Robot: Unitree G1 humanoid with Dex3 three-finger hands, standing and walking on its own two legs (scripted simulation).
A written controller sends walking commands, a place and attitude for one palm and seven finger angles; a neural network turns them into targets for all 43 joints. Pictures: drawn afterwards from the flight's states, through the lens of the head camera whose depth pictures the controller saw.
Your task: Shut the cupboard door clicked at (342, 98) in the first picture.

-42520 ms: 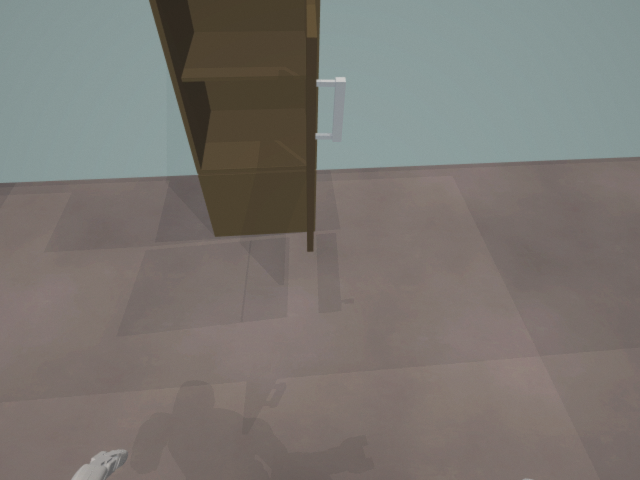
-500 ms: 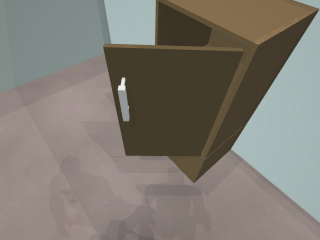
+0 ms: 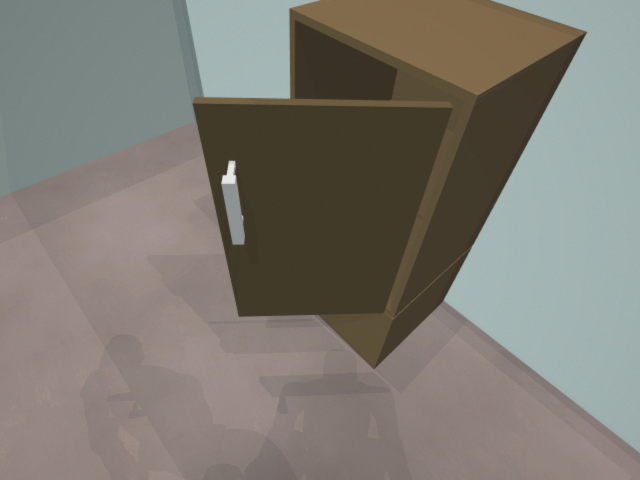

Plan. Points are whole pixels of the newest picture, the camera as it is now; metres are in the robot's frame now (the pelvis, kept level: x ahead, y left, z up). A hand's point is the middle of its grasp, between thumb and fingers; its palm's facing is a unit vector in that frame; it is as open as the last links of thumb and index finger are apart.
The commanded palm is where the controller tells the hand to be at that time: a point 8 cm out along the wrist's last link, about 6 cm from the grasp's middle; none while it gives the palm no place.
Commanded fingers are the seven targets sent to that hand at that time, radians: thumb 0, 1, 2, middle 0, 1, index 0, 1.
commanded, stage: look again from close up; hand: left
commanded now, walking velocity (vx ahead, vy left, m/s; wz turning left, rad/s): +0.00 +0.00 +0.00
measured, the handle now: (235, 204) +0.53 +0.17 +0.01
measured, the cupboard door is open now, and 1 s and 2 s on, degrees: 50 50 50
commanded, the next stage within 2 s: shuffle to correct the standing spot in 0.52 s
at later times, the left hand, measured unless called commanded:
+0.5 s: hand out of the picture +0.03 +0.18 -0.18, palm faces +0.00 -0.98 -0.21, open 7.4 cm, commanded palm none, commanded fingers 0.00 0.90 0.90 -0.20 -0.30 -0.20 -0.30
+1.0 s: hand out of the picture +0.03 +0.16 -0.19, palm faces +0.05 -0.97 -0.22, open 7.4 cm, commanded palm none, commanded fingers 0.00 0.90 0.90 -0.20 -0.30 -0.20 -0.30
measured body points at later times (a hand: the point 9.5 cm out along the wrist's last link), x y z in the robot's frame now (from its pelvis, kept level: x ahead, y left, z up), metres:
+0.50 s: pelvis +0.02 +0.01 -0.01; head +0.03 +0.01 +0.44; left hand +0.03 +0.24 -0.17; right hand +0.05 -0.23 -0.16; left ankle +0.06 +0.09 -0.74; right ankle -0.04 -0.12 -0.74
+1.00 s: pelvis +0.06 -0.02 -0.01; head +0.09 -0.02 +0.43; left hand +0.03 +0.21 -0.17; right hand +0.08 -0.25 -0.17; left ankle +0.06 +0.08 -0.74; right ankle -0.04 -0.12 -0.74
